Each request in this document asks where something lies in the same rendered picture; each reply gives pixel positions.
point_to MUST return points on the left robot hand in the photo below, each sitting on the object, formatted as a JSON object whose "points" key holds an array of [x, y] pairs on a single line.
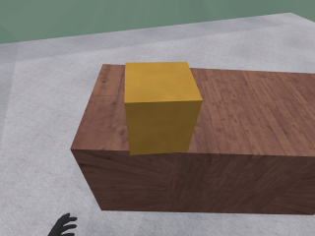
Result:
{"points": [[58, 228]]}

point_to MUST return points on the carton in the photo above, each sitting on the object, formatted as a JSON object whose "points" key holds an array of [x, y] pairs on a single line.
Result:
{"points": [[162, 104]]}

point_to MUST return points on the pedestal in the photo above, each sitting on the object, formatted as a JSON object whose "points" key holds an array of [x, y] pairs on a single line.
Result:
{"points": [[252, 150]]}

